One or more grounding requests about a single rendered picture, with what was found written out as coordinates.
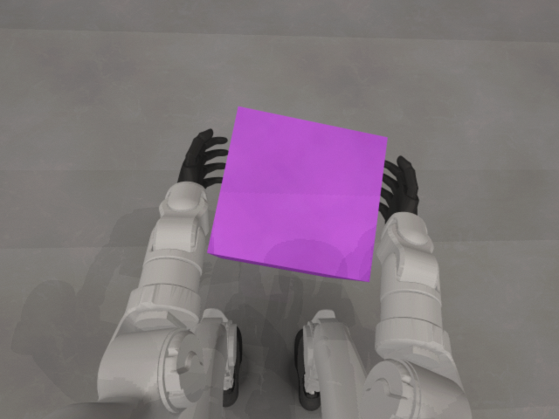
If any left robot forearm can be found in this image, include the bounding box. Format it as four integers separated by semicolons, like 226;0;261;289
97;182;210;394

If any left robot shin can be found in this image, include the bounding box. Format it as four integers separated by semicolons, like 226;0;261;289
190;308;234;388

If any right robot forearm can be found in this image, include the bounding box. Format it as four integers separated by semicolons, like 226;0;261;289
375;212;466;394

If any right robot thigh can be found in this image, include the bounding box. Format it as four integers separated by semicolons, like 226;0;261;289
303;318;367;419

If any robot right upper arm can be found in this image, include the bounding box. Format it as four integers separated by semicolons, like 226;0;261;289
359;358;472;419

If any left robot hand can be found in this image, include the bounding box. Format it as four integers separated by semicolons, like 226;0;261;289
177;128;229;189

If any carton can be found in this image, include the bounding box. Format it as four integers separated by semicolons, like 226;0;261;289
207;106;388;282

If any right robot hand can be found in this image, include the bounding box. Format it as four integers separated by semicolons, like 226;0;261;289
379;155;419;223

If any robot left upper arm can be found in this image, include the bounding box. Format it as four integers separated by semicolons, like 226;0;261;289
43;327;206;419

